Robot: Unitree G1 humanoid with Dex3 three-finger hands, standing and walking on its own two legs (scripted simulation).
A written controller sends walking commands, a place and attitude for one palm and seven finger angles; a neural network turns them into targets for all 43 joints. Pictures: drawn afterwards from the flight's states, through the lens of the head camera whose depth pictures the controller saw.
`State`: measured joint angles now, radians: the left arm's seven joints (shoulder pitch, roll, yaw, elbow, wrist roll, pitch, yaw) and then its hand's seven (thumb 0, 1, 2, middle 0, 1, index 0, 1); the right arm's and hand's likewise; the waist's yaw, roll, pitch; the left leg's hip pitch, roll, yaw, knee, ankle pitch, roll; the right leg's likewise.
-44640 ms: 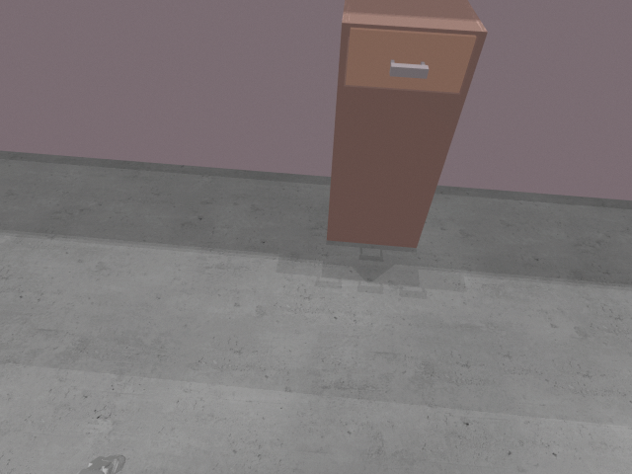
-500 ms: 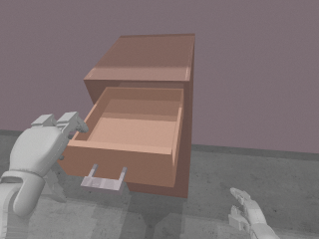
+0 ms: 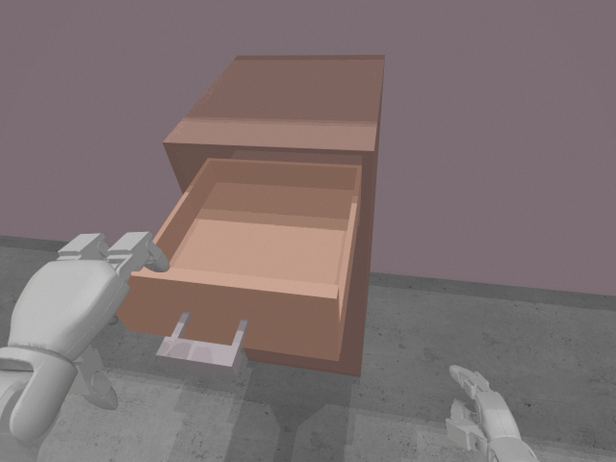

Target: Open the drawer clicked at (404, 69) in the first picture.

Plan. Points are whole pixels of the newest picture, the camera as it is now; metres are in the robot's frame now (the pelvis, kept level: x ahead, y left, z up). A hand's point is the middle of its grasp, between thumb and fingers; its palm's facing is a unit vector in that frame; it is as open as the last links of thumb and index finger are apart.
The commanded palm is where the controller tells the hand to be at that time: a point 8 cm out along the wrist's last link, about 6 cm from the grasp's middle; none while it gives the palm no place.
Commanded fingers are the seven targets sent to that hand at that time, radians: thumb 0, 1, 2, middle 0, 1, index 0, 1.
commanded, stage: draw the hand back to the body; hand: left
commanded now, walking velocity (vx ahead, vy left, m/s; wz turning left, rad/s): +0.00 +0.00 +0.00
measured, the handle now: (206, 339) +0.26 +0.19 +0.03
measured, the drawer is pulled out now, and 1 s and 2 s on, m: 0.30 0.30 0.30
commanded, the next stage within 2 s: step back with the hand held close in 1.18 s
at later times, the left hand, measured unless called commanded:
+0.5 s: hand (122, 277) +0.22 +0.21 +0.21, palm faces +0.41 -0.85 -0.35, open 12.7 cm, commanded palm +0.17 +0.26 +0.22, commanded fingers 0.00 0.09 0.56 -0.26 -0.82 -0.26 -0.82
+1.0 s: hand (120, 288) +0.21 +0.22 +0.20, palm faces +0.45 -0.80 -0.40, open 8.5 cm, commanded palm +0.16 +0.26 +0.22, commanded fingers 0.00 0.90 0.90 -0.20 -0.30 -0.20 -0.30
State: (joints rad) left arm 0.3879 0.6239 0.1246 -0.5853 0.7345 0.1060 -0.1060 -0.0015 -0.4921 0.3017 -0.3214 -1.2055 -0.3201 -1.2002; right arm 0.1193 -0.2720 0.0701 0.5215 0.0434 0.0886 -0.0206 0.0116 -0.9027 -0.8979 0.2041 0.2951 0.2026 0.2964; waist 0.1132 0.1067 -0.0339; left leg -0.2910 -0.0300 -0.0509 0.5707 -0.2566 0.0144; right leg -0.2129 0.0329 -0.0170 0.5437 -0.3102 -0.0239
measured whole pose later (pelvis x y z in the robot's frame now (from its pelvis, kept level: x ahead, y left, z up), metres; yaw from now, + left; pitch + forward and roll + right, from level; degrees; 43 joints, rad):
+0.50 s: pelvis +0.03 -0.01 +0.00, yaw +1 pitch -3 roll +0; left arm 0.47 0.36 0.29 -0.64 -0.06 -0.09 0.12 -0.01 -0.22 0.42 -0.30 -1.03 -0.29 -1.02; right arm 0.22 -0.19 0.07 0.62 0.02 -0.14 -0.08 0.01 -0.90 -0.90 0.21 0.30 0.20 0.30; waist 0.06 0.02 0.00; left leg -0.18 -0.03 -0.07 0.52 -0.29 0.00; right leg -0.09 0.04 -0.03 0.47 -0.33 -0.04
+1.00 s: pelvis +0.04 -0.03 +0.01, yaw +1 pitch -3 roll +0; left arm 0.51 0.35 0.34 -0.55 -0.09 -0.08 0.11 0.01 0.63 0.79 -0.23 -0.48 -0.23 -0.47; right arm 0.16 -0.21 0.02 0.63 0.03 -0.10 -0.08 0.01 -0.90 -0.90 0.20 0.30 0.20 0.30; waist 0.06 0.07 -0.02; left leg -0.16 -0.02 -0.08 0.48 -0.27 -0.02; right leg -0.07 0.05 -0.04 0.44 -0.32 -0.06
